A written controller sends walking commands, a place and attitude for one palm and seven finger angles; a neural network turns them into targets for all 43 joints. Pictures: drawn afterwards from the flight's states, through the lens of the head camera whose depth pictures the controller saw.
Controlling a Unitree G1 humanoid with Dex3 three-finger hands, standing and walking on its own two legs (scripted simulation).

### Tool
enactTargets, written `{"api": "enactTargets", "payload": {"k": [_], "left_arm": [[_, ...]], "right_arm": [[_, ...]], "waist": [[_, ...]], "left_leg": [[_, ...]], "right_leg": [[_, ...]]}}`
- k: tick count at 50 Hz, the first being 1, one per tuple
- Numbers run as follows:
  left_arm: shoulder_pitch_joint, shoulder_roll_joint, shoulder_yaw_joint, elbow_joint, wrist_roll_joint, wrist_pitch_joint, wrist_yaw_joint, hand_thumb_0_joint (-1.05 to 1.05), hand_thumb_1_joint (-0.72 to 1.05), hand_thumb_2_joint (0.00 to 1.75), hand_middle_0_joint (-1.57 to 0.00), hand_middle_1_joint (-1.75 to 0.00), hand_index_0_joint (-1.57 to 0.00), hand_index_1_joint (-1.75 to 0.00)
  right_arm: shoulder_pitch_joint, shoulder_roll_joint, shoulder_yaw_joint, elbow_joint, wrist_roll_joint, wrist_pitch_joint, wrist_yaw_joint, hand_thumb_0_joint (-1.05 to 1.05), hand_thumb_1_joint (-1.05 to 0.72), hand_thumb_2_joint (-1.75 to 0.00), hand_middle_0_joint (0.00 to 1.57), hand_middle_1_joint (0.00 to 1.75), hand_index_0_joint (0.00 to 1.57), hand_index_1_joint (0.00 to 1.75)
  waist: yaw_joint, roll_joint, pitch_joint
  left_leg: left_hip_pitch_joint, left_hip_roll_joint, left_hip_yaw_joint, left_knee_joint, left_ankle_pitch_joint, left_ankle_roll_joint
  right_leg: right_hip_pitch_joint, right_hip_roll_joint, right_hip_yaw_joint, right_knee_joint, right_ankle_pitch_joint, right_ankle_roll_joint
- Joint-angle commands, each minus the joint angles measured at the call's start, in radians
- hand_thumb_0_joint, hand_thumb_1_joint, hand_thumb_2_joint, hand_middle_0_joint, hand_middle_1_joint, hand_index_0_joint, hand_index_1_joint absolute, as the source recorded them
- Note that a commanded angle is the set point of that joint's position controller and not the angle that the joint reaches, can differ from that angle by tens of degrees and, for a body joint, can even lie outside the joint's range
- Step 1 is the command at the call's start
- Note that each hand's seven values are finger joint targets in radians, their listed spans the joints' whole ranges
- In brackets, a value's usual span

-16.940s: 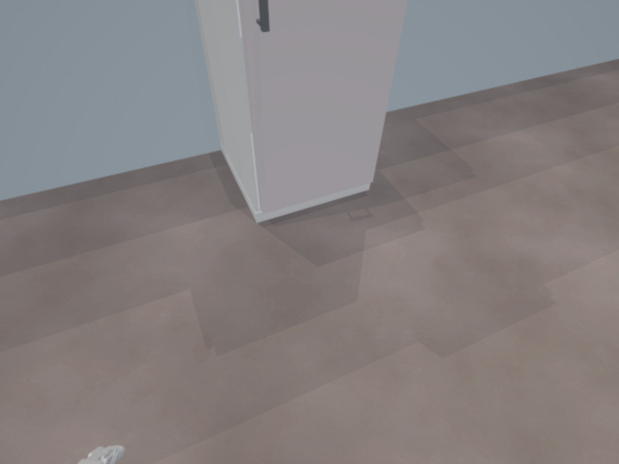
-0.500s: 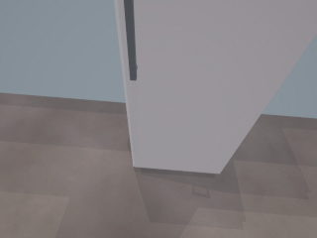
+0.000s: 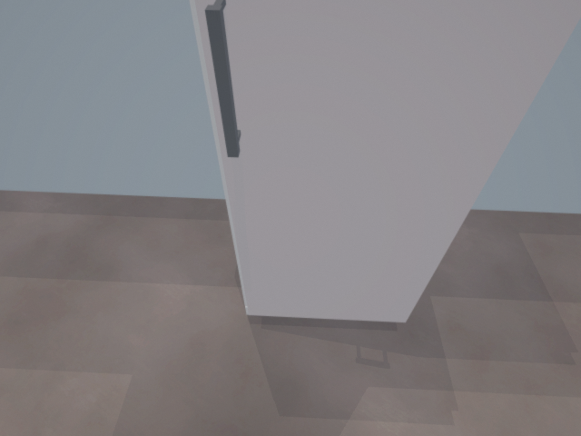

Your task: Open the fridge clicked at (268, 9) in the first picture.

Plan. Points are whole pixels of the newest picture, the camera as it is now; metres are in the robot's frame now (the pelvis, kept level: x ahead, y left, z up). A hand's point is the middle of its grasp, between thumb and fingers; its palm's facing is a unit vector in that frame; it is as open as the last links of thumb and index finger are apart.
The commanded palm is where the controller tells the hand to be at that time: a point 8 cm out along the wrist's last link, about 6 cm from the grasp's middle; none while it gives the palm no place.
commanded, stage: look again from close up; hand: left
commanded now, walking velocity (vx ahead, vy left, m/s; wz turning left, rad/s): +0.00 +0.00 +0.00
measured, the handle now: (227, 85) +0.58 +0.14 +0.20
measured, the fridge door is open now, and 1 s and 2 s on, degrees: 0 0 0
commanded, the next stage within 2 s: shuffle to correct the standing spot in 0.52 s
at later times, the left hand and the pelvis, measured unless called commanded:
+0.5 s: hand out of the picture -0.05 +0.13 -0.17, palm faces +0.06 -0.99 -0.15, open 7.4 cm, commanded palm none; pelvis +0.00 -0.02 +0.00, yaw +0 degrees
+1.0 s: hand out of the picture -0.03 +0.14 -0.20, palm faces +0.11 -0.99 -0.11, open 7.4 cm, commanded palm none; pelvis +0.07 +0.00 -0.02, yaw +0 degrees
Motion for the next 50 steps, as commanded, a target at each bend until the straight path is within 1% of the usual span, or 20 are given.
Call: {"api": "enactTargets", "payload": {"k": [1, 4, 9, 16, 24, 29, 31, 34, 36, 38, 39, 41, 43, 44, 45, 46, 47, 48, 49, 50], "left_arm": [[0.109, 0.08, 0.013, -0.005, 0.001, -0.01, 0.001, 0.0, 0.9, 0.9, -0.2, -0.3, -0.2, -0.3], [0.113, 0.077, 0.012, -0.004, 0.001, -0.01, 0.002, 0.0, 0.9, 0.9, -0.2, -0.3, -0.2, -0.3], [0.128, 0.072, 0.012, 0.001, 0.002, -0.015, 0.003, 0.0, 0.9, 0.9, -0.2, -0.3, -0.2, -0.3], [0.146, 0.058, 0.008, 0.011, 0.001, -0.015, 0.004, 0.0, 0.9, 0.9, -0.2, -0.3, -0.2, -0.3], [0.156, 0.059, 0.01, 0.014, 0.003, -0.018, 0.005, 0.0, 0.9, 0.9, -0.2, -0.3, -0.2, -0.3], [0.162, 0.062, 0.01, 0.015, 0.003, -0.018, 0.006, 0.0, 0.9, 0.9, -0.2, -0.3, -0.2, -0.3], [0.157, 0.061, 0.011, 0.015, 0.003, -0.018, 0.006, 0.0, 0.9, 0.9, -0.2, -0.3, -0.2, -0.3], [0.172, 0.065, 0.019, 0.02, 0.006, -0.013, 0.002, 0.0, 0.9, 0.9, -0.2, -0.3, -0.2, -0.3], [0.181, 0.079, 0.03, 0.018, 0.007, -0.008, -0.003, 0.0, 0.9, 0.9, -0.2, -0.3, -0.2, -0.3], [0.209, 0.098, 0.043, 0.015, 0.01, -0.005, -0.005, 0.0, 0.9, 0.9, -0.2, -0.3, -0.2, -0.3], [0.219, 0.097, 0.049, 0.013, 0.012, -0.008, -0.005, 0.0, 0.9, 0.9, -0.2, -0.3, -0.2, -0.3], [0.248, 0.094, 0.053, 0.014, 0.017, -0.017, -0.007, 0.0, 0.9, 0.9, -0.2, -0.3, -0.2, -0.3], [0.256, 0.1, 0.06, 0.016, 0.024, -0.024, -0.004, 0.0, 0.9, 0.9, -0.2, -0.3, -0.2, -0.3], [0.253, 0.106, 0.063, 0.015, 0.025, -0.028, -0.005, 0.0, 0.9, 0.9, -0.2, -0.3, -0.2, -0.3], [0.238, 0.105, 0.063, 0.014, 0.024, -0.029, -0.007, 0.0, 0.9, 0.9, -0.2, -0.3, -0.2, -0.3], [0.207, 0.103, 0.062, 0.008, 0.02, -0.029, -0.009, 0.0, 0.9, 0.9, -0.2, -0.3, -0.2, -0.3], [0.189, 0.082, 0.057, -0.001, 0.012, -0.029, -0.015, 0.0, 0.9, 0.9, -0.2, -0.3, -0.2, -0.3], [0.166, 0.029, 0.049, -0.03, 0.004, -0.034, -0.021, 0.0, 0.9, 0.9, -0.2, -0.3, -0.2, -0.3], [0.087, 0.04, 0.041, -0.063, 0.008, -0.041, -0.02, 0.0, 0.9, 0.9, -0.2, -0.3, -0.2, -0.3], [0.058, 0.057, 0.052, -0.06, 0.018, -0.033, -0.016, 0.0, 0.9, 0.9, -0.2, -0.3, -0.2, -0.3]], "right_arm": [[0.056, -0.079, -0.015, -0.024, 0.003, -0.018, -0.001, 0.0, -0.9, -0.9, 0.2, 0.3, 0.2, 0.3], [0.061, -0.074, -0.014, -0.022, 0.003, -0.016, -0.001, 0.0, -0.9, -0.9, 0.2, 0.3, 0.2, 0.3], [0.069, -0.068, -0.015, -0.019, 0.004, -0.019, -0.002, 0.0, -0.9, -0.9, 0.2, 0.3, 0.2, 0.3], [0.069, -0.058, -0.015, -0.014, 0.003, -0.015, -0.003, 0.0, -0.9, -0.9, 0.2, 0.3, 0.2, 0.3], [0.072, -0.058, -0.016, -0.015, 0.003, -0.019, -0.004, 0.0, -0.9, -0.9, 0.2, 0.3, 0.2, 0.3], [0.07, -0.057, -0.014, -0.013, 0.004, -0.02, -0.005, 0.0, -0.9, -0.9, 0.2, 0.3, 0.2, 0.3], [0.07, -0.055, -0.014, -0.011, 0.003, -0.018, -0.006, 0.0, -0.9, -0.9, 0.2, 0.3, 0.2, 0.3], [0.08, -0.057, -0.018, -0.007, -0.002, -0.012, 0.0, 0.0, -0.9, -0.9, 0.2, 0.3, 0.2, 0.3], [0.068, -0.054, -0.02, -0.02, -0.006, -0.009, 0.006, 0.0, -0.9, -0.9, 0.2, 0.3, 0.2, 0.3], [0.036, -0.043, -0.023, -0.043, -0.008, -0.009, 0.012, 0.0, -0.9, -0.9, 0.2, 0.3, 0.2, 0.3], [0.016, -0.041, -0.027, -0.054, -0.01, -0.01, 0.014, 0.0, -0.9, -0.9, 0.2, 0.3, 0.2, 0.3], [-0.016, -0.043, -0.033, -0.08, -0.01, -0.015, 0.018, 0.0, -0.9, -0.9, 0.2, 0.3, 0.2, 0.3], [-0.019, -0.034, -0.038, -0.096, -0.008, -0.023, 0.021, 0.0, -0.9, -0.9, 0.2, 0.3, 0.2, 0.3], [-0.012, -0.025, -0.038, -0.099, -0.006, -0.03, 0.022, 0.0, -0.9, -0.9, 0.2, 0.3, 0.2, 0.3], [0.017, -0.017, -0.038, -0.093, -0.004, -0.035, 0.022, 0.0, -0.9, -0.9, 0.2, 0.3, 0.2, 0.3], [0.103, -0.014, -0.037, -0.067, -0.005, -0.044, 0.019, 0.0, -0.9, -0.9, 0.2, 0.3, 0.2, 0.3], [0.231, -0.046, -0.043, -0.024, -0.01, -0.054, 0.011, 0.0, -0.9, -0.9, 0.2, 0.3, 0.2, 0.3], [0.351, -0.136, -0.065, 0.013, -0.019, -0.062, -0.002, 0.0, -0.9, -0.9, 0.2, 0.3, 0.2, 0.3], [0.396, -0.159, -0.061, 0.023, -0.014, -0.053, -0.007, 0.0, -0.9, -0.9, 0.2, 0.3, 0.2, 0.3], [0.34, -0.136, -0.051, 0.02, -0.013, -0.05, -0.007, 0.0, -0.9, -0.9, 0.2, 0.3, 0.2, 0.3]], "waist": [[0.008, -0.006, 0.057], [0.006, -0.002, 0.067], [0.006, -0.01, 0.037], [0.006, 0.004, 0.08], [0.006, -0.01, 0.049], [0.01, 0.001, 0.047], [0.01, -0.016, 0.069], [0.013, -0.033, 0.077], [0.021, -0.065, 0.11], [0.04, -0.122, 0.157], [0.043, -0.136, 0.182], [0.051, -0.109, 0.208], [0.044, -0.079, 0.191], [0.036, -0.068, 0.173], [0.017, -0.069, 0.147], [-0.029, -0.047, 0.1], [-0.073, 0.037, 0.034], [-0.102, 0.258, -0.01], [-0.112, 0.265, 0.012], [-0.087, 0.192, 0.093]], "left_leg": [[0.022, 0.096, -0.097, -0.06, 0.126, 0.017], [0.018, 0.095, -0.097, -0.059, 0.112, 0.015], [0.03, 0.096, -0.091, -0.049, 0.132, 0.015], [0.019, 0.093, -0.091, -0.051, 0.096, 0.012], [0.027, 0.096, -0.086, -0.037, 0.133, 0.012], [0.026, 0.095, -0.082, -0.03, 0.148, 0.011], [0.016, 0.094, -0.082, -0.032, 0.132, 0.009], [-0.016, 0.077, -0.062, 0.003, -0.021, 0.012], [-0.092, 0.056, -0.034, 0.055, -0.109, 0.01], [-0.2, 0.035, 0.007, 0.169, -0.154, 0.004], [-0.248, 0.041, 0.013, 0.227, -0.174, 0.002], [-0.332, 0.057, 0.005, 0.333, -0.232, 0.005], [-0.356, 0.069, 0.011, 0.343, -0.264, 0.01], [-0.323, 0.069, 0.018, 0.299, -0.257, 0.013], [-0.245, 0.056, 0.036, 0.223, -0.223, 0.017], [-0.082, 0.031, 0.059, 0.101, -0.143, 0.028], [0.122, 0.063, -0.01, 0.029, -0.003, 0.062], [0.285, 0.295, -0.329, -0.03, 0.144, 0.175], [0.283, 0.417, -0.468, -0.127, 0.284, 0.259], [0.153, 0.415, -0.423, -0.156, 0.213, 0.261]], "right_leg": [[-0.101, -0.112, 0.092, -0.1, 0.174, -0.011], [-0.111, -0.109, 0.095, -0.104, 0.158, -0.013], [-0.097, -0.111, 0.096, -0.102, 0.196, -0.014], [-0.136, -0.107, 0.104, -0.117, 0.146, -0.016], [-0.112, -0.109, 0.1, -0.103, 0.213, -0.016], [-0.102, -0.112, 0.096, -0.099, 0.252, -0.014], [-0.112, -0.109, 0.096, -0.103, 0.235, -0.014], [-0.114, -0.113, 0.112, -0.117, 0.005, -0.029], [-0.114, -0.133, 0.156, -0.152, -0.149, -0.053], [-0.094, -0.187, 0.235, -0.207, -0.231, -0.089], [-0.091, -0.221, 0.276, -0.224, -0.209, -0.113], [-0.061, -0.27, 0.314, -0.221, -0.086, -0.163], [-0.009, -0.297, 0.296, -0.177, 0.079, -0.194], [0.0, -0.292, 0.271, -0.137, 0.173, -0.194], [-0.017, -0.266, 0.221, -0.081, 0.255, -0.177], [-0.074, -0.213, 0.146, 0.037, 0.353, -0.141], [-0.178, -0.125, 0.057, 0.247, 0.381, -0.09], [-0.41, -0.012, -0.042, 0.516, 0.074, -0.029], [-0.523, 0.016, -0.019, 0.723, -0.265, -0.027], [-0.54, -0.04, 0.043, 0.81, -0.246, -0.034]]}}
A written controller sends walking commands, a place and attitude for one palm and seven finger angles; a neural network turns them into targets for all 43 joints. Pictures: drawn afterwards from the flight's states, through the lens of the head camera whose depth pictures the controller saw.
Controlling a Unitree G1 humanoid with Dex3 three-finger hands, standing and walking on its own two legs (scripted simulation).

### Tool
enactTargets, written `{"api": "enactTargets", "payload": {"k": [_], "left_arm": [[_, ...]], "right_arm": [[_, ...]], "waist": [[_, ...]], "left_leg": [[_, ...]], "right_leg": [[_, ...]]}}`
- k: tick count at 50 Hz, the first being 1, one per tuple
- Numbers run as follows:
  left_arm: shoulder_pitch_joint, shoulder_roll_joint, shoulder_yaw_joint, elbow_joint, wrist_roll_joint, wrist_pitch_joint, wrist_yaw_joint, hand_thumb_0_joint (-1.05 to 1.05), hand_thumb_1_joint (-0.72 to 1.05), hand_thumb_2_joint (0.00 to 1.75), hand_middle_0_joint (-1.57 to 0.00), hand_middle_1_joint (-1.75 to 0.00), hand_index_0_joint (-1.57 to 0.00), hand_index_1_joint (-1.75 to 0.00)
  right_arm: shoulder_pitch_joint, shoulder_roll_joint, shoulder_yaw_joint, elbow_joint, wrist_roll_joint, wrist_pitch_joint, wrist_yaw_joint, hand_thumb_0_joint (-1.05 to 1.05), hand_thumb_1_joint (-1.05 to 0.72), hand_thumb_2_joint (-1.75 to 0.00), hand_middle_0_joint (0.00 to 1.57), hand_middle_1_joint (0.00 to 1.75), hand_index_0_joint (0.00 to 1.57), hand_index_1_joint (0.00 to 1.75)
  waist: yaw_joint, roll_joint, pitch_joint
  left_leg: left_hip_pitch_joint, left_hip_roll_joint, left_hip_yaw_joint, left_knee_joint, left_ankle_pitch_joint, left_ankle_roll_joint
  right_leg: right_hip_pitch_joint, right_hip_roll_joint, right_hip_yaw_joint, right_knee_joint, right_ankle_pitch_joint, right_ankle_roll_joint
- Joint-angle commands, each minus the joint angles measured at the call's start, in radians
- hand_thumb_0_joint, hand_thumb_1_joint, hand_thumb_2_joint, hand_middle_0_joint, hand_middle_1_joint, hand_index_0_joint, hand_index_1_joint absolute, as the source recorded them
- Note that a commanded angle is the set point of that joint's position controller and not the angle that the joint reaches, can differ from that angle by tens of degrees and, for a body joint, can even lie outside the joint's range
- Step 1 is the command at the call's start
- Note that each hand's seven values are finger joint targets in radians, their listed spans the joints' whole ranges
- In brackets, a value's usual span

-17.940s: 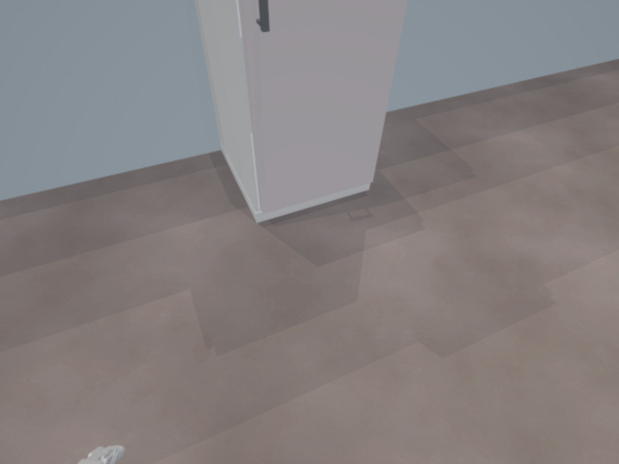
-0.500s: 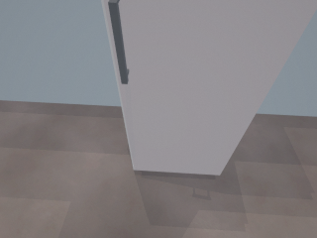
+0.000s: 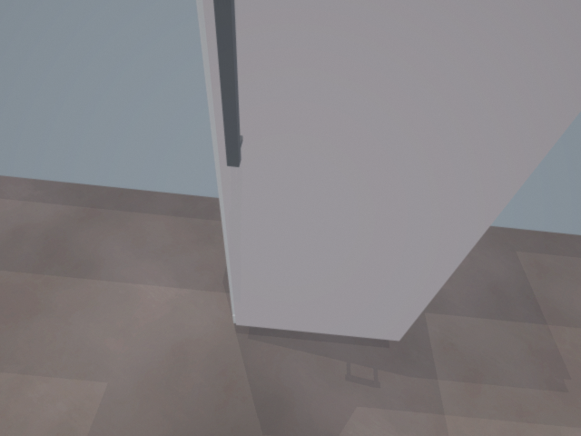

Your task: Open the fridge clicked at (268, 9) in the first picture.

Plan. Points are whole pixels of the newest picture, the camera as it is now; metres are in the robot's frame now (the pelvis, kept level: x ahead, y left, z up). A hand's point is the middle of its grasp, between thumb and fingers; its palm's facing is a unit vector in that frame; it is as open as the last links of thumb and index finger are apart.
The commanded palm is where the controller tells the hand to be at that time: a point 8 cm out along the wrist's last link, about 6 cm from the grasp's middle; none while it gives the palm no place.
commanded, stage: shuffle to correct the standing spot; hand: left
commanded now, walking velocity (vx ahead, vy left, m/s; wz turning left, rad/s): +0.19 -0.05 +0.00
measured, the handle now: (232, 86) +0.51 +0.14 +0.22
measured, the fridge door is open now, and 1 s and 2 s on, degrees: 0 0 0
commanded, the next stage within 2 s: come to a stop and stand still in 0.04 s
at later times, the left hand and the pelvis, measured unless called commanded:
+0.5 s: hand (212, 418) +0.18 +0.13 -0.16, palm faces +0.06 -0.97 -0.23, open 7.4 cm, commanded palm none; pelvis +0.08 -0.05 +0.00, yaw +3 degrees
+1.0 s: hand out of the picture +0.02 +0.17 -0.16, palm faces +0.08 -0.98 -0.18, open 7.4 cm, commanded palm none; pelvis +0.04 -0.01 +0.02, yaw +2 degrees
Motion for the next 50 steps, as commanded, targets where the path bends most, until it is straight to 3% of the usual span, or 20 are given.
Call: {"api": "enactTargets", "payload": {"k": [1, 3, 6, 13, 16, 17, 18, 19, 21, 26, 30, 33, 34, 35, 36, 37, 38, 40, 45, 50], "left_arm": [[-0.105, 0.052, 0.014, -0.1, 0.008, -0.024, -0.004, 0.0, 0.9, 0.9, -0.2, -0.3, -0.2, -0.3], [-0.108, 0.03, 0.012, -0.095, 0.014, -0.015, -0.02, 0.0, 0.9, 0.9, -0.2, -0.3, -0.2, -0.3], [-0.1, 0.009, 0.014, -0.096, 0.011, 0.003, -0.029, 0.0, 0.9, 0.9, -0.2, -0.3, -0.2, -0.3], [-0.205, 0.035, 0.011, -0.127, 0.001, 0.006, -0.012, 0.0, 0.9, 0.9, -0.2, -0.3, -0.2, -0.3], [-0.089, 0.152, 0.037, -0.105, 0.008, -0.012, -0.001, 0.0, 0.9, 0.9, -0.2, -0.3, -0.2, -0.3], [-0.08, 0.216, 0.048, -0.11, 0.01, -0.014, 0.008, 0.0, 0.9, 0.9, -0.2, -0.3, -0.2, -0.3], [-0.084, 0.26, 0.056, -0.119, 0.005, -0.013, 0.01, 0.0, 0.9, 0.9, -0.2, -0.3, -0.2, -0.3], [-0.098, 0.256, 0.058, -0.131, 0.007, -0.011, 0.013, 0.0, 0.9, 0.9, -0.2, -0.3, -0.2, -0.3], [-0.164, 0.222, 0.057, -0.148, 0.007, -0.001, 0.024, 0.0, 0.9, 0.9, -0.2, -0.3, -0.2, -0.3], [-0.266, 0.226, 0.067, -0.206, 0.013, 0.023, 0.032, 0.0, 0.9, 0.9, -0.2, -0.3, -0.2, -0.3], [-0.295, 0.246, 0.076, -0.233, 0.025, 0.033, 0.026, 0.0, 0.9, 0.9, -0.2, -0.3, -0.2, -0.3], [-0.333, 0.244, 0.073, -0.243, 0.024, 0.047, 0.019, 0.0, 0.9, 0.9, -0.2, -0.3, -0.2, -0.3], [-0.34, 0.23, 0.067, -0.247, 0.017, 0.055, 0.014, 0.0, 0.9, 0.9, -0.2, -0.3, -0.2, -0.3], [-0.338, 0.18, 0.054, -0.259, 0.006, 0.064, 0.009, 0.0, 0.9, 0.9, -0.2, -0.3, -0.2, -0.3], [-0.332, 0.113, 0.044, -0.268, -0.006, 0.069, 0.005, 0.0, 0.9, 0.9, -0.2, -0.3, -0.2, -0.3], [-0.352, 0.136, 0.045, -0.263, -0.002, 0.073, 0.003, 0.0, 0.9, 0.9, -0.2, -0.3, -0.2, -0.3], [-0.316, 0.137, 0.046, -0.239, 0.01, 0.073, -0.003, 0.0, 0.9, 0.9, -0.2, -0.3, -0.2, -0.3], [-0.22, 0.118, 0.045, -0.181, 0.017, 0.063, -0.017, 0.0, 0.9, 0.9, -0.2, -0.3, -0.2, -0.3], [-0.239, 0.114, 0.028, -0.163, 0.013, 0.029, -0.024, 0.0, 0.9, 0.9, -0.2, -0.3, -0.2, -0.3], [-0.258, 0.086, 0.006, -0.14, -0.002, 0.027, -0.018, 0.0, 0.9, 0.9, -0.2, -0.3, -0.2, -0.3]], "right_arm": [[0.25, -0.115, -0.015, 0.041, 0.006, -0.015, -0.014, 0.0, -0.9, -0.9, 0.2, 0.3, 0.2, 0.3], [0.172, -0.088, -0.009, 0.011, 0.007, -0.03, -0.013, 0.0, -0.9, -0.9, 0.2, 0.3, 0.2, 0.3], [0.166, -0.101, -0.01, 0.017, 0.009, -0.042, -0.016, 0.0, -0.9, -0.9, 0.2, 0.3, 0.2, 0.3], [0.132, -0.102, -0.012, 0.013, -0.001, -0.008, -0.023, 0.0, -0.9, -0.9, 0.2, 0.3, 0.2, 0.3], [0.145, -0.097, -0.031, 0.0, 0.017, 0.008, -0.013, 0.0, -0.9, -0.9, 0.2, 0.3, 0.2, 0.3], [0.195, -0.067, -0.036, -0.005, 0.025, 0.017, -0.007, 0.0, -0.9, -0.9, 0.2, 0.3, 0.2, 0.3], [0.242, -0.052, -0.043, -0.01, 0.033, 0.031, -0.011, 0.0, -0.9, -0.9, 0.2, 0.3, 0.2, 0.3], [0.213, -0.048, -0.045, -0.016, 0.033, 0.037, -0.015, 0.0, -0.9, -0.9, 0.2, 0.3, 0.2, 0.3], [0.13, -0.051, -0.047, -0.031, 0.03, 0.058, -0.014, 0.0, -0.9, -0.9, 0.2, 0.3, 0.2, 0.3], [0.03, -0.065, -0.053, -0.066, 0.017, 0.092, 0.006, 0.0, -0.9, -0.9, 0.2, 0.3, 0.2, 0.3], [0.01, -0.073, -0.051, -0.094, 0.012, 0.087, 0.019, 0.0, -0.9, -0.9, 0.2, 0.3, 0.2, 0.3], [0.098, -0.073, -0.05, -0.084, 0.015, 0.07, 0.021, 0.0, -0.9, -0.9, 0.2, 0.3, 0.2, 0.3], [0.146, -0.084, -0.049, -0.074, 0.016, 0.065, 0.018, 0.0, -0.9, -0.9, 0.2, 0.3, 0.2, 0.3], [0.153, -0.136, -0.055, -0.083, 0.009, 0.059, 0.013, 0.0, -0.9, -0.9, 0.2, 0.3, 0.2, 0.3], [0.065, -0.209, -0.065, -0.13, -0.006, 0.058, 0.005, 0.0, -0.9, -0.9, 0.2, 0.3, 0.2, 0.3], [-0.054, -0.222, -0.057, -0.176, -0.011, 0.062, 0.0, 0.0, -0.9, -0.9, 0.2, 0.3, 0.2, 0.3], [-0.121, -0.19, -0.044, -0.184, -0.013, 0.05, -0.001, 0.0, -0.9, -0.9, 0.2, 0.3, 0.2, 0.3], [-0.128, -0.171, -0.034, -0.178, -0.005, 0.033, -0.008, 0.0, -0.9, -0.9, 0.2, 0.3, 0.2, 0.3], [0.054, -0.155, -0.035, -0.105, 0.001, 0.012, -0.016, 0.0, -0.9, -0.9, 0.2, 0.3, 0.2, 0.3], [0.113, -0.164, -0.028, -0.047, -0.007, 0.014, -0.024, 0.0, -0.9, -0.9, 0.2, 0.3, 0.2, 0.3]], "waist": [[-0.084, 0.168, 0.131], [-0.043, 0.08, 0.141], [-0.021, 0.163, 0.07], [-0.026, 0.216, 0.06], [0.022, 0.059, -0.045], [0.014, -0.088, -0.126], [-0.004, -0.163, -0.189], [0.001, -0.141, -0.16], [0.017, -0.221, -0.135], [0.002, -0.089, -0.119], [0.004, -0.091, -0.103], [-0.047, -0.079, -0.093], [-0.073, -0.032, -0.087], [-0.079, 0.154, -0.054], [-0.067, 0.442, 0.033], [-0.046, 0.375, 0.113], [0.0, 0.341, 0.111], [0.023, 0.202, 0.065], [-0.055, 0.135, 0.008], [-0.078, 0.19, -0.028]], "left_leg": [[0.143, 0.386, -0.471, -0.422, 0.281, 0.224], [0.08, 0.33, -0.37, -0.445, 0.288, 0.177], [0.112, 0.252, -0.203, -0.438, 0.395, 0.14], [0.119, 0.201, -0.095, -0.275, 0.735, 0.071], [0.027, 0.121, -0.075, -0.096, 0.388, -0.007], [-0.066, 0.029, -0.036, 0.058, 0.073, -0.04], [-0.067, -0.027, -0.053, 0.223, -0.261, -0.056], [-0.073, -0.019, -0.1, 0.332, -0.338, -0.048], [-0.132, -0.004, -0.151, 0.504, -0.317, -0.054], [-0.124, -0.006, -0.147, 0.478, -0.179, -0.08], [-0.063, -0.014, -0.118, 0.275, -0.151, -0.072], [0.134, -0.037, -0.072, -0.052, -0.051, -0.053], [0.222, -0.042, -0.064, -0.18, 0.001, -0.047], [0.191, 0.066, -0.218, -0.339, -0.121, -0.012], [0.001, 0.273, -0.475, -0.505, -0.297, 0.055], [-0.226, 0.315, -0.498, -0.577, -0.357, 0.108], [-0.255, 0.275, -0.458, -0.576, -0.318, 0.107], [-0.139, 0.195, -0.339, -0.492, -0.188, 0.07], [0.223, 0.229, -0.336, -0.446, 0.062, 0.106], [0.263, 0.253, -0.317, -0.364, 0.497, 0.123]], "right_leg": [[-0.498, -0.063, 0.061, 0.495, 0.008, -0.003], [-0.473, -0.094, 0.06, 0.45, 0.117, 0.019], [-0.447, -0.095, 0.03, 0.377, 0.221, 0.046], [-0.236, -0.047, -0.031, -0.107, 0.309, 0.056], [0.035, -0.109, 0.028, -0.26, 0.767, 0.058], [0.145, -0.272, 0.189, -0.203, 1.144, -0.016], [0.162, -0.412, 0.248, -0.227, 1.367, -0.129], [0.101, -0.442, 0.236, -0.259, 1.377, -0.17], [0.012, -0.404, 0.27, -0.303, 1.159, -0.185], [-0.135, -0.363, 0.205, -0.388, 0.732, -0.142], [-0.19, -0.342, 0.234, -0.454, 0.366, -0.125], [-0.299, -0.277, 0.21, -0.455, 0.126, -0.059], [-0.362, -0.228, 0.161, -0.405, 0.032, -0.013], [-0.423, -0.131, 0.082, -0.247, -0.026, 0.04], [-0.453, -0.016, -0.012, -0.003, -0.012, 0.086], [-0.373, -0.032, 0.079, 0.12, 0.044, 0.069], [-0.337, -0.037, 0.118, 0.193, 0.12, 0.061], [-0.346, -0.01, 0.112, 0.293, 0.209, 0.068], [-0.482, -0.039, 0.074, 0.219, 0.169, 0.089], [-0.3, -0.047, 0.049, -0.07, 0.051, 0.086]]}}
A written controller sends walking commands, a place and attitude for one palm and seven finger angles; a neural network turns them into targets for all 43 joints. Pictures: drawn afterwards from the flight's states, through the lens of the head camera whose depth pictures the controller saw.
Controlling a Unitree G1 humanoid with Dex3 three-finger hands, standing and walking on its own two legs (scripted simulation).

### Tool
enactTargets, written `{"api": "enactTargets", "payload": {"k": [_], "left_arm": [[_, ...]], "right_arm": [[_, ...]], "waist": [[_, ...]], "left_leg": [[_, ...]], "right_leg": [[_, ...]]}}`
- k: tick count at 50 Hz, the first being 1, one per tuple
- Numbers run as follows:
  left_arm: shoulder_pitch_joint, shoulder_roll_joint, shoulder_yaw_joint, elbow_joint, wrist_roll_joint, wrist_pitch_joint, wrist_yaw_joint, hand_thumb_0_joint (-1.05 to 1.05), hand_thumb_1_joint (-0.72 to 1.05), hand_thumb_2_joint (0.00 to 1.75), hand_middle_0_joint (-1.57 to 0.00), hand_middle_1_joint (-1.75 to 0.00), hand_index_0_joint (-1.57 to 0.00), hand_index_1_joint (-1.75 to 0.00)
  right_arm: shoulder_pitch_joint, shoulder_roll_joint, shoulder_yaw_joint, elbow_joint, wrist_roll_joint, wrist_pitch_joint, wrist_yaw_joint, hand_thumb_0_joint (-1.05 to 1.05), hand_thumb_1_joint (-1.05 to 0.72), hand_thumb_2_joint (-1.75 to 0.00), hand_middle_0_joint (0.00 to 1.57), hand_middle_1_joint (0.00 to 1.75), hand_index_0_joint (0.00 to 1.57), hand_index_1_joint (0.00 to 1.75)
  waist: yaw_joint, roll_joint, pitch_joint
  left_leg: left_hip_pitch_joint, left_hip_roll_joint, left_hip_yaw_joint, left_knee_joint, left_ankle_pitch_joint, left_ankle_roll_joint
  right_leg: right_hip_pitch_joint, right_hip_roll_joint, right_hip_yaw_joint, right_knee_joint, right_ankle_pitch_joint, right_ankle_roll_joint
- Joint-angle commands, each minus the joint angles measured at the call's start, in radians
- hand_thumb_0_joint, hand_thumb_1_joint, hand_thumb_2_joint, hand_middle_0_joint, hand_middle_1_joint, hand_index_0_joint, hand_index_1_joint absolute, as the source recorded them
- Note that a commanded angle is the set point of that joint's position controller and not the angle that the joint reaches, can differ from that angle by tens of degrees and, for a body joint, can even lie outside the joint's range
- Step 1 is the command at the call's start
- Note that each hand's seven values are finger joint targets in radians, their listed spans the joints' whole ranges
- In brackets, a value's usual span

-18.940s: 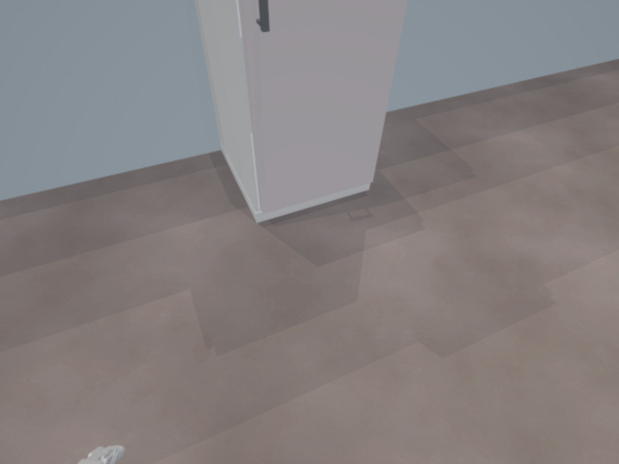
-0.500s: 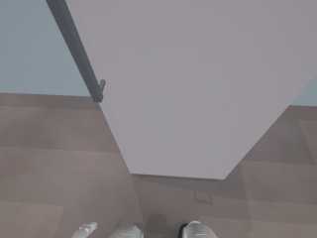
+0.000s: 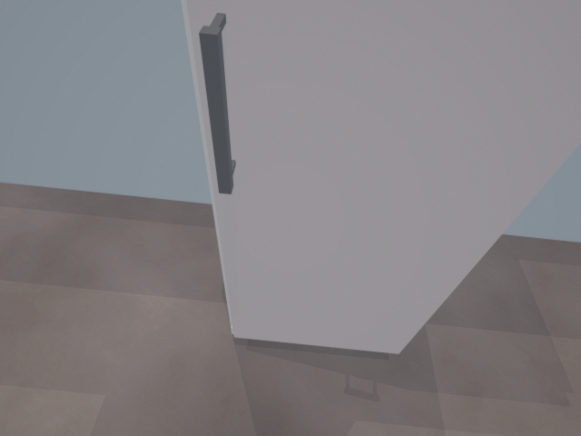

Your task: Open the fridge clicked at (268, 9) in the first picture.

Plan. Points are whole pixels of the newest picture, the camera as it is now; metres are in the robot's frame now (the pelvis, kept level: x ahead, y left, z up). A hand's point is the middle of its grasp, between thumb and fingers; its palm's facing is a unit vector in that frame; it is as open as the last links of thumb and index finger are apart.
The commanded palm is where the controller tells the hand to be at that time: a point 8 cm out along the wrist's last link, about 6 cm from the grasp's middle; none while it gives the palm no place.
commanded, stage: come to a stop and stand still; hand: left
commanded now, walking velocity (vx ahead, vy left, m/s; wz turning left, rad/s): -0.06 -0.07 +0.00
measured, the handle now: (223, 115) +0.47 +0.14 +0.19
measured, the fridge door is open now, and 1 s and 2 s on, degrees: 0 0 0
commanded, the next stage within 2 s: look again from close up in 0.72 s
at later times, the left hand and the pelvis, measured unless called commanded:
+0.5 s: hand out of the picture -0.03 +0.10 -0.18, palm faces +0.05 -0.99 -0.16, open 7.3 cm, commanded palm none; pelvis -0.01 -0.05 +0.00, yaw +0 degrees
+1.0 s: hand out of the picture -0.03 +0.12 -0.18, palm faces +0.01 -0.98 -0.19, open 7.4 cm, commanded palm none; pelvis -0.01 -0.04 -0.01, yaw -1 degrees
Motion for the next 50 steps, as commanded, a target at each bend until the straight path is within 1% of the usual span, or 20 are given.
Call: {"api": "enactTargets", "payload": {"k": [1, 3, 5, 7, 8, 9, 10, 14, 17, 22, 26, 31, 40, 41, 42, 43, 44, 46, 47, 50], "left_arm": [[-0.074, -0.002, -0.018, -0.062, -0.014, -0.039, 0.001, 0.0, 0.9, 0.9, -0.2, -0.3, -0.2, -0.3], [-0.013, 0.003, -0.019, -0.028, -0.016, -0.045, 0.005, 0.0, 0.9, 0.9, -0.2, -0.3, -0.2, -0.3], [0.053, 0.037, -0.018, 0.01, -0.017, -0.058, 0.016, 0.0, 0.9, 0.9, -0.2, -0.3, -0.2, -0.3], [0.054, 0.057, -0.029, 0.034, -0.02, -0.065, 0.023, 0.0, 0.9, 0.9, -0.2, -0.3, -0.2, -0.3], [0.047, 0.051, -0.033, 0.032, -0.018, -0.064, 0.023, 0.0, 0.9, 0.9, -0.2, -0.3, -0.2, -0.3], [0.05, 0.04, -0.033, 0.039, -0.019, -0.073, 0.026, 0.0, 0.9, 0.9, -0.2, -0.3, -0.2, -0.3], [0.036, 0.029, -0.037, 0.039, -0.021, -0.073, 0.029, 0.0, 0.9, 0.9, -0.2, -0.3, -0.2, -0.3], [0.019, 0.017, -0.044, 0.04, -0.022, -0.065, 0.03, 0.0, 0.9, 0.9, -0.2, -0.3, -0.2, -0.3], [0.029, 0.017, -0.043, 0.043, -0.023, -0.064, 0.03, 0.0, 0.9, 0.9, -0.2, -0.3, -0.2, -0.3], [0.043, 0.021, -0.041, 0.039, -0.022, -0.07, 0.03, 0.0, 0.9, 0.9, -0.2, -0.3, -0.2, -0.3], [0.061, 0.014, -0.04, 0.041, -0.02, -0.078, 0.031, 0.0, 0.9, 0.9, -0.2, -0.3, -0.2, -0.3], [0.078, 0.006, -0.041, 0.051, -0.018, -0.078, 0.033, 0.0, 0.9, 0.9, -0.2, -0.3, -0.2, -0.3], [0.095, 0.0, -0.039, 0.057, -0.017, -0.08, 0.034, 0.0, 0.9, 0.9, -0.2, -0.3, -0.2, -0.3], [0.177, 0.05, -0.034, 0.083, -0.002, -0.107, 0.074, 0.0, 0.9, 0.9, -0.2, -0.3, -0.2, -0.3], [0.139, 0.089, -0.028, 0.031, -0.002, -0.114, 0.068, 0.0, 0.9, 0.9, -0.2, -0.3, -0.2, -0.3], [0.099, 0.086, -0.022, 0.011, 0.0, -0.12, 0.062, 0.0, 0.9, 0.9, -0.2, -0.3, -0.2, -0.3], [0.082, 0.078, -0.031, 0.014, -0.001, -0.118, 0.056, 0.0, 0.9, 0.9, -0.2, -0.3, -0.2, -0.3], [0.047, 0.045, -0.037, -0.005, -0.006, -0.114, 0.052, 0.0, 0.9, 0.9, -0.2, -0.3, -0.2, -0.3], [0.04, 0.029, -0.042, -0.008, -0.011, -0.108, 0.051, 0.0, 0.9, 0.9, -0.2, -0.3, -0.2, -0.3], [0.034, 0.016, -0.044, -0.017, -0.011, -0.092, 0.047, 0.0, 0.9, 0.9, -0.2, -0.3, -0.2, -0.3]], "right_arm": [[0.105, -0.163, -0.029, 0.021, 0.003, -0.011, -0.012, 0.0, -0.9, -0.9, 0.2, 0.3, 0.2, 0.3], [0.086, -0.159, -0.027, 0.034, 0.012, -0.01, -0.011, 0.0, -0.9, -0.9, 0.2, 0.3, 0.2, 0.3], [0.08, -0.118, -0.018, 0.045, 0.027, -0.015, -0.003, 0.0, -0.9, -0.9, 0.2, 0.3, 0.2, 0.3], [0.06, -0.06, -0.002, 0.051, 0.029, -0.014, 0.004, 0.0, -0.9, -0.9, 0.2, 0.3, 0.2, 0.3], [0.063, -0.052, 0.0, 0.057, 0.026, -0.012, 0.009, 0.0, -0.9, -0.9, 0.2, 0.3, 0.2, 0.3], [0.063, -0.051, -0.001, 0.073, 0.021, -0.007, 0.006, 0.0, -0.9, -0.9, 0.2, 0.3, 0.2, 0.3], [0.07, -0.06, -0.003, 0.086, 0.021, -0.002, 0.005, 0.0, -0.9, -0.9, 0.2, 0.3, 0.2, 0.3], [0.081, -0.043, 0.004, 0.119, 0.019, 0.007, 0.005, 0.0, -0.9, -0.9, 0.2, 0.3, 0.2, 0.3], [0.083, -0.04, 0.005, 0.121, 0.019, 0.012, 0.005, 0.0, -0.9, -0.9, 0.2, 0.3, 0.2, 0.3], [0.082, -0.044, 0.002, 0.112, 0.019, 0.01, 0.004, 0.0, -0.9, -0.9, 0.2, 0.3, 0.2, 0.3], [0.069, -0.048, 0.0, 0.104, 0.021, 0.004, 0.001, 0.0, -0.9, -0.9, 0.2, 0.3, 0.2, 0.3], [0.057, -0.047, 0.001, 0.103, 0.022, 0.006, -0.002, 0.0, -0.9, -0.9, 0.2, 0.3, 0.2, 0.3], [0.055, -0.05, 0.003, 0.099, 0.021, 0.002, -0.006, 0.0, -0.9, -0.9, 0.2, 0.3, 0.2, 0.3], [-0.094, -0.102, -0.005, 0.023, 0.032, -0.014, 0.008, 0.0, -0.9, -0.9, 0.2, 0.3, 0.2, 0.3], [-0.019, -0.047, -0.006, -0.015, 0.03, 0.005, 0.011, 0.0, -0.9, -0.9, 0.2, 0.3, 0.2, 0.3], [-0.014, -0.038, -0.006, -0.018, 0.021, 0.005, 0.014, 0.0, -0.9, -0.9, 0.2, 0.3, 0.2, 0.3], [0.012, -0.033, -0.005, -0.013, 0.029, 0.0, 0.014, 0.0, -0.9, -0.9, 0.2, 0.3, 0.2, 0.3], [0.061, -0.052, -0.005, -0.004, 0.027, -0.007, 0.015, 0.0, -0.9, -0.9, 0.2, 0.3, 0.2, 0.3], [0.074, -0.073, -0.006, -0.002, 0.024, -0.012, 0.015, 0.0, -0.9, -0.9, 0.2, 0.3, 0.2, 0.3], [0.054, -0.101, 0.001, -0.007, 0.017, -0.022, 0.01, 0.0, -0.9, -0.9, 0.2, 0.3, 0.2, 0.3]], "waist": [[-0.044, 0.173, -0.013], [-0.012, 0.158, -0.036], [0.008, 0.056, -0.091], [0.002, -0.035, -0.027], [0.001, -0.013, -0.005], [-0.003, -0.087, -0.028], [-0.008, -0.095, -0.006], [-0.008, 0.044, 0.12], [-0.007, 0.04, 0.144], [-0.009, 0.034, 0.091], [-0.009, 0.032, 0.053], [-0.007, 0.041, 0.092], [-0.001, 0.058, 0.069], [0.049, 0.038, 0.119], [-0.018, 0.036, 0.042], [-0.017, 0.117, 0.006], [-0.033, 0.063, -0.032], [-0.045, -0.04, -0.054], [-0.045, -0.022, -0.039], [-0.014, 0.114, 0.036]], "left_leg": [[0.148, 0.294, -0.242, -0.071, 0.43, 0.108], [0.085, 0.257, -0.209, -0.012, 0.473, 0.072], [-0.038, 0.181, -0.134, 0.041, 0.259, -0.009], [-0.093, 0.101, -0.07, 0.02, 0.005, -0.047], [-0.078, 0.094, -0.067, 0.017, 0.031, -0.047], [-0.039, 0.1, -0.059, 0.034, 0.066, -0.053], [-0.019, 0.105, -0.055, 0.03, 0.051, -0.057], [-0.023, 0.122, -0.073, -0.005, 0.052, -0.058], [-0.023, 0.119, -0.072, -0.013, 0.011, -0.06], [0.007, 0.12, -0.065, 0.001, 0.028, -0.063], [0.03, 0.127, -0.062, 0.01, 0.074, -0.067], [0.026, 0.129, -0.058, 0.006, 0.067, -0.072], [0.035, 0.135, -0.06, 0.005, 0.099, -0.072], [-0.111, 0.101, -0.012, 0.273, -0.029, -0.088], [-0.135, 0.08, -0.086, 0.312, -0.177, -0.053], [-0.119, 0.075, -0.078, 0.3, -0.153, -0.043], [-0.091, 0.083, -0.067, 0.256, -0.155, -0.046], [-0.011, 0.069, -0.075, 0.143, -0.057, -0.048], [0.013, 0.086, -0.097, 0.104, -0.014, -0.04], [-0.051, 0.135, -0.144, 0.058, 0.104, -0.016]], "right_leg": [[-0.011, -0.016, 0.0, -0.245, -0.063, -0.001], [0.137, -0.008, -0.009, -0.427, 0.095, -0.008], [0.34, -0.076, 0.059, -0.524, 0.314, -0.023], [0.305, -0.166, 0.094, -0.509, 0.418, -0.068], [0.283, -0.158, 0.073, -0.493, 0.454, -0.073], [0.272, -0.127, 0.078, -0.491, 0.475, -0.075], [0.235, -0.121, 0.074, -0.511, 0.414, -0.075], [0.135, -0.086, 0.075, -0.558, 0.201, -0.065], [0.105, -0.08, 0.088, -0.587, 0.112, -0.064], [0.126, -0.08, 0.1, -0.598, 0.138, -0.064], [0.158, -0.084, 0.095, -0.575, 0.274, -0.064], [0.137, -0.083, 0.093, -0.582, 0.284, -0.061], [0.169, -0.081, 0.088, -0.573, 0.334, -0.061], [0.155, -0.166, 0.221, -0.548, 0.929, 0.028], [0.204, -0.21, 0.227, -0.528, 0.829, -0.021], [0.238, -0.225, 0.214, -0.502, 0.926, -0.071], [0.227, -0.19, 0.162, -0.487, 0.767, -0.127], [0.187, -0.13, 0.128, -0.469, 0.503, -0.128], [0.144, -0.099, 0.122, -0.458, 0.368, -0.114], [0.133, -0.046, 0.094, -0.43, 0.227, -0.093]]}}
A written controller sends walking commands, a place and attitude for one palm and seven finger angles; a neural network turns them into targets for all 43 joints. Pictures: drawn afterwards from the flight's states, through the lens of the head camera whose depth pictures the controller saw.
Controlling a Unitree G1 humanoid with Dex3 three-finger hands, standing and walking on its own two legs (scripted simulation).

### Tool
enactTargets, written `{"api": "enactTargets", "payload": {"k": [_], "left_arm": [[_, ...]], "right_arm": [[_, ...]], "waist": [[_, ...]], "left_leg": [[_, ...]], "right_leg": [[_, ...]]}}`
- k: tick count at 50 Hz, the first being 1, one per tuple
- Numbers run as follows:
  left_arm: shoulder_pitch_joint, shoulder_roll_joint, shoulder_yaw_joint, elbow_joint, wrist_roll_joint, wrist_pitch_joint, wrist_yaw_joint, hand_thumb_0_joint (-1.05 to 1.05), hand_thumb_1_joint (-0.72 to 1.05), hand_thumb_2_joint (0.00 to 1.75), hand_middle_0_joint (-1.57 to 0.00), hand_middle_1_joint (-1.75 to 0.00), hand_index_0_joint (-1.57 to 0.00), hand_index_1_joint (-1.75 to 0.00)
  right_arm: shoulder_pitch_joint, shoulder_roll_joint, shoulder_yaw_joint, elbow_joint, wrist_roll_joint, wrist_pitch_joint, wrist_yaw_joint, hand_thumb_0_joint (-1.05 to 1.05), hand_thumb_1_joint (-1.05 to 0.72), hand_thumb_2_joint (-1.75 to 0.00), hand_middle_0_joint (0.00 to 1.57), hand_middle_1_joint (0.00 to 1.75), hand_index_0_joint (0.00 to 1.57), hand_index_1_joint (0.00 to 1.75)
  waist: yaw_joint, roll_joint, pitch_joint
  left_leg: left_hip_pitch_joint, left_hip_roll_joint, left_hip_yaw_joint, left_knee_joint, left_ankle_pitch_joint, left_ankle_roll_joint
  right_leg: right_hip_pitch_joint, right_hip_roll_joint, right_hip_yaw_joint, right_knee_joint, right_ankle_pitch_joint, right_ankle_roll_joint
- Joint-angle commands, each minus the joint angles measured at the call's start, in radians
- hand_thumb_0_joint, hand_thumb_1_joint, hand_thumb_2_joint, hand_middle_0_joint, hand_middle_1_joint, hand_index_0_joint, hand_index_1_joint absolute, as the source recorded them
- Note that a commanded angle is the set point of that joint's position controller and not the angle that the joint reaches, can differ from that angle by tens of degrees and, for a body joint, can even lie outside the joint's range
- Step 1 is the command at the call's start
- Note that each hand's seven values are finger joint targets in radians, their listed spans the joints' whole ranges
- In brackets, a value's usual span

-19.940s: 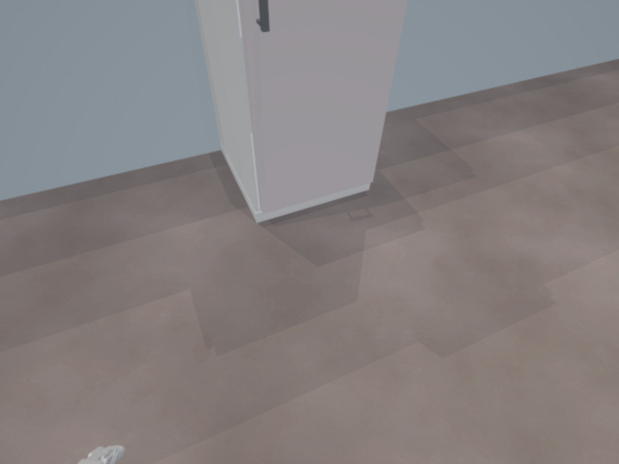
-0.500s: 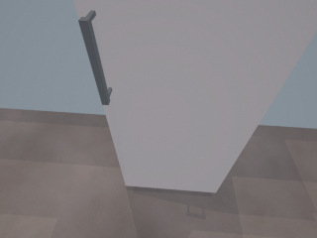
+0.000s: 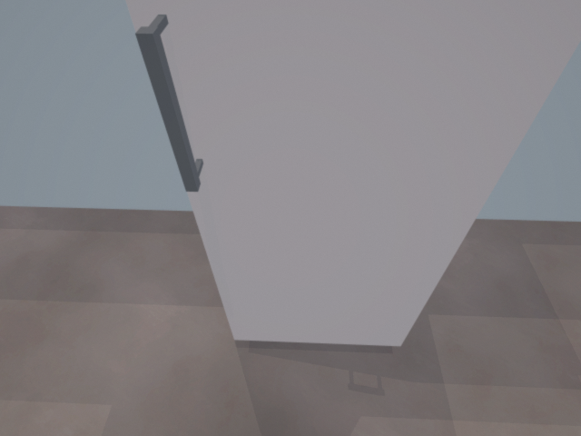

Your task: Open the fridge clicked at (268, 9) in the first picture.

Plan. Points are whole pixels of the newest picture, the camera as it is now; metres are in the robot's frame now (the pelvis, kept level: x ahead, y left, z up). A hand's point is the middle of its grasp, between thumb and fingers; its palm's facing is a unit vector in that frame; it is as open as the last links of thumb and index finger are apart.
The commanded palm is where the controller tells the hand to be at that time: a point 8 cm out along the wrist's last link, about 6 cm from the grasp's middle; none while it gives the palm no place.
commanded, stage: look again from close up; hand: left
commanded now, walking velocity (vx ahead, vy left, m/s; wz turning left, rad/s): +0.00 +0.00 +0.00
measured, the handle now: (178, 114) +0.48 +0.18 +0.20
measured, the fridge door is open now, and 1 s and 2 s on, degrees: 0 0 0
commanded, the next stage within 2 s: raise the hand to about handle height in 0.60 s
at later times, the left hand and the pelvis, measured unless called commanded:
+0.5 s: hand out of the picture +0.01 +0.20 -0.17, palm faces -0.01 -0.98 -0.21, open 7.4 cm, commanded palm none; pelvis +0.00 +0.02 +0.00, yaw -1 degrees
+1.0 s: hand (158, 351) +0.21 +0.18 +0.05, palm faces +0.07 -1.00 -0.04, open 7.9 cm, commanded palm +0.12 +0.25 -0.01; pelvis -0.01 +0.00 -0.02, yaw +1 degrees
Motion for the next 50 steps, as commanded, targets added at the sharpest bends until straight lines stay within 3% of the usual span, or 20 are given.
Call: {"api": "enactTargets", "payload": {"k": [1, 6, 12, 22, 34, 35, 36, 37, 38, 39, 40, 41, 42, 43, 44, 46, 47, 48, 49, 50], "left_arm": [[0.027, 0.111, 0.015, -0.052, -0.001, -0.002, -0.002, 0.0, 0.9, 0.9, -0.2, -0.3, -0.2, -0.3], [0.015, 0.125, 0.011, -0.057, -0.001, 0.009, -0.011, 0.0, 0.9, 0.9, -0.2, -0.3, -0.2, -0.3], [0.001, 0.143, 0.012, -0.068, -0.003, 0.015, -0.015, 0.0, 0.9, 0.9, -0.2, -0.3, -0.2, -0.3], [-0.013, 0.159, 0.014, -0.059, -0.004, 0.011, -0.015, 0.0, 0.9, 0.9, -0.2, -0.3, -0.2, -0.3], [-0.007, 0.162, 0.012, -0.032, -0.001, 0.01, -0.015, 0.0, 0.9, 0.9, -0.2, -0.3, -0.2, -0.3], [0.078, 0.158, 0.013, 0.0, 0.011, -0.009, 0.025, 0.0, 0.9, 0.9, -0.2, -0.3, -0.2, -0.3], [-0.657, 0.389, 0.132, -1.611, -0.204, -0.21, 0.025, 0.0, 0.88, 0.89, -0.2, -0.32, -0.2, -0.32], [-0.223, 0.317, 0.134, -1.361, -0.117, -0.146, 0.065, 0.0, 0.85, 0.88, -0.2, -0.33, -0.2, -0.33], [-0.167, 0.241, 0.085, -1.257, -0.131, -0.085, 0.108, 0.0, 0.83, 0.87, -0.21, -0.34, -0.21, -0.34], [0.1, 0.006, -0.06, -1.065, -0.143, 0.011, 0.102, 0.0, 0.81, 0.86, -0.21, -0.36, -0.21, -0.36], [-0.043, 0.037, -0.047, -1.257, -0.183, -0.011, 0.079, 0.0, 0.78, 0.85, -0.21, -0.37, -0.21, -0.37], [-0.048, 0.115, 0.026, -1.3, -0.176, -0.059, 0.064, 0.0, 0.76, 0.84, -0.21, -0.39, -0.21, -0.39], [-0.006, 0.114, 0.036, -1.268, -0.172, -0.104, 0.045, 0.0, 0.74, 0.83, -0.21, -0.4, -0.21, -0.4], [0.088, 0.128, 0.088, -1.17, -0.176, -0.141, 0.016, 0.0, 0.71, 0.82, -0.21, -0.42, -0.21, -0.42], [0.178, 0.09, 0.095, -1.075, -0.189, -0.188, -0.03, 0.0, 0.69, 0.81, -0.22, -0.43, -0.22, -0.43], [0.342, 0.082, 0.152, -0.939, -0.234, -0.311, -0.155, 0.0, 0.64, 0.79, -0.22, -0.47, -0.22, -0.47], [0.361, 0.1, 0.171, -0.948, -0.256, -0.373, -0.228, 0.0, 0.62, 0.78, -0.22, -0.48, -0.22, -0.48], [0.394, 0.157, 0.238, -0.915, -0.268, -0.411, -0.303, 0.0, 0.6, 0.77, -0.22, -0.5, -0.22, -0.5], [0.36, 0.193, 0.248, -0.941, -0.283, -0.441, -0.379, 0.0, 0.57, 0.76, -0.22, -0.51, -0.22, -0.51], [0.344, 0.265, 0.313, -0.982, -0.285, -0.437, -0.413, 0.0, 0.55, 0.75, -0.22, -0.53, -0.22, -0.53]], "right_arm": [[0.064, -0.059, 0.007, -0.037, -0.001, -0.026, 0.003, 0.0, -0.9, -0.9, 0.2, 0.3, 0.2, 0.3], [0.064, -0.085, 0.011, -0.044, -0.001, -0.025, 0.005, 0.0, -0.9, -0.9, 0.2, 0.3, 0.2, 0.3], [0.059, -0.105, 0.013, -0.035, -0.002, -0.029, 0.006, 0.0, -0.9, -0.9, 0.2, 0.3, 0.2, 0.3], [0.059, -0.107, 0.012, -0.007, 0.002, -0.034, 0.004, 0.0, -0.9, -0.9, 0.2, 0.3, 0.2, 0.3], [0.024, -0.111, 0.008, 0.014, 0.005, -0.03, 0.0, 0.0, -0.9, -0.9, 0.2, 0.3, 0.2, 0.3], [-0.043, -0.134, 0.002, -0.043, 0.016, -0.032, 0.01, 0.0, -0.9, -0.9, 0.2, 0.3, 0.2, 0.3], [0.002, -0.285, -0.021, -0.385, 0.061, -0.174, -0.029, 0.0, -0.9, -0.9, 0.2, 0.3, 0.2, 0.3], [-0.096, -0.179, 0.012, -0.329, 0.05, -0.271, -0.064, 0.0, -0.9, -0.9, 0.2, 0.3, 0.2, 0.3], [-0.075, -0.181, -0.006, -0.277, 0.047, -0.293, -0.06, 0.0, -0.9, -0.9, 0.2, 0.3, 0.2, 0.3], [-0.046, -0.127, -0.006, -0.278, 0.07, -0.289, -0.046, 0.0, -0.9, -0.9, 0.2, 0.3, 0.2, 0.3], [-0.077, -0.182, -0.013, -0.354, 0.08, -0.297, -0.044, 0.0, -0.9, -0.9, 0.2, 0.3, 0.2, 0.3], [-0.097, -0.212, -0.03, -0.381, 0.069, -0.311, -0.047, 0.0, -0.9, -0.9, 0.2, 0.3, 0.2, 0.3], [-0.105, -0.211, -0.029, -0.41, 0.05, -0.322, -0.049, 0.0, -0.9, -0.9, 0.2, 0.3, 0.2, 0.3], [-0.106, -0.212, -0.038, -0.435, 0.043, -0.323, -0.042, 0.0, -0.9, -0.9, 0.2, 0.3, 0.2, 0.3], [-0.112, -0.204, -0.041, -0.449, 0.036, -0.313, -0.033, 0.0, -0.9, -0.9, 0.2, 0.3, 0.2, 0.3], [-0.148, -0.205, -0.056, -0.489, 0.029, -0.293, -0.011, 0.0, -0.9, -0.9, 0.2, 0.3, 0.2, 0.3], [-0.164, -0.211, -0.064, -0.521, 0.032, -0.288, 0.0, 0.0, -0.9, -0.9, 0.2, 0.3, 0.2, 0.3], [-0.17, -0.223, -0.077, -0.557, 0.036, -0.28, 0.015, 0.0, -0.9, -0.9, 0.2, 0.3, 0.2, 0.3], [-0.188, -0.234, -0.075, -0.598, 0.037, -0.277, 0.024, 0.0, -0.9, -0.9, 0.2, 0.3, 0.2, 0.3], [-0.203, -0.23, -0.076, -0.633, 0.045, -0.271, 0.022, 0.0, -0.9, -0.9, 0.2, 0.3, 0.2, 0.3]], "waist": [[0.015, 0.045, 0.047], [0.022, -0.048, 0.092], [0.03, -0.031, 0.061], [0.021, -0.031, -0.004], [0.019, -0.033, 0.016], [0.043, -0.1, -0.006], [-0.075, 0.101, -0.526], [0.023, 0.248, -0.49], [0.008, 0.235, -0.367], [-0.015, 0.112, -0.215], [-0.015, 0.071, -0.097], [-0.029, 0.02, -0.102], [-0.038, -0.065, -0.053], [-0.015, -0.15, -0.026], [0.008, -0.274, -0.005], [0.055, -0.374, 0.018], [0.065, -0.36, -0.004], [0.086, -0.271, -0.034], [0.074, -0.209, -0.076], [0.094, -0.137, -0.129]], "left_leg": [[-0.022, 0.081, -0.099, -0.143, 0.165, 0.04], [-0.055, 0.075, -0.114, -0.2, 0.064, 0.048], [-0.036, 0.078, -0.117, -0.228, 0.069, 0.054], [0.046, 0.07, -0.087, -0.19, 0.222, 0.049], [0.075, 0.072, -0.071, -0.183, 0.248, 0.046], [0.049, 0.099, -0.049, 0.016, 0.432, 0.018], [0.31, -0.02, -0.068, -0.091, 0.517, 0.017], [0.392, 0.037, -0.054, -0.131, 0.674, 0.015], [0.26, 0.03, -0.057, -0.118, 0.59, -0.021], [0.173, 0.043, -0.072, -0.132, 0.469, -0.008], [0.085, 0.031, -0.084, -0.119, 0.334, 0.004], [0.058, 0.011, -0.078, -0.082, 0.239, 0.007], [-0.002, -0.01, -0.073, -0.046, 0.179, 0.015], [-0.061, -0.021, -0.071, -0.012, 0.178, 0.019], [-0.127, -0.024, -0.061, 0.017, 0.148, 0.012], [-0.274, -0.04, -0.042, 0.086, 0.082, -0.003], [-0.314, -0.05, -0.026, 0.119, 0.066, -0.007], [-0.302, -0.061, -0.012, 0.145, 0.09, -0.012], [-0.307, -0.073, -0.002, 0.173, 0.095, -0.013], [-0.323, -0.079, 0.015, 0.194, 0.096, -0.007]], "right_leg": [[-0.044, -0.116, 0.113, -0.072, 0.118, -0.012], [-0.051, -0.11, 0.112, -0.087, 0.039, -0.004], [-0.027, -0.115, 0.105, -0.077, 0.066, 0.003], [-0.002, -0.134, 0.112, -0.078, 0.169, 0.006], [-0.01, -0.142, 0.121, -0.097, 0.222, 0.008], [-0.01, -0.186, 0.148, -0.09, 0.556, 0.029], [0.061, -0.086, 0.051, 0.01, 0.508, 0.013], [-0.005, -0.056, 0.03, 0.067, 0.222, 0.0], [-0.054, -0.064, 0.0, 0.077, 0.091, 0.011], [-0.123, -0.064, -0.018, 0.046, 0.051, 0.023], [-0.12, -0.072, -0.026, 0.016, 0.092, 0.027], [-0.136, -0.064, -0.027, -0.016, 0.103, 0.022], [-0.179, -0.058, -0.037, -0.021, 0.086, 0.025], [-0.192, -0.055, -0.037, -0.012, 0.091, 0.024], [-0.241, -0.046, -0.046, 0.018, 0.064, 0.031], [-0.303, -0.042, -0.039, 0.094, 0.038, 0.035], [-0.299, -0.047, -0.021, 0.12, 0.052, 0.034], [-0.257, -0.056, 0.002, 0.148, 0.119, 0.02], [-0.233, -0.069, 0.017, 0.17, 0.163, 0.019], [-0.214, -0.078, 0.045, 0.181, 0.183, 0.023]]}}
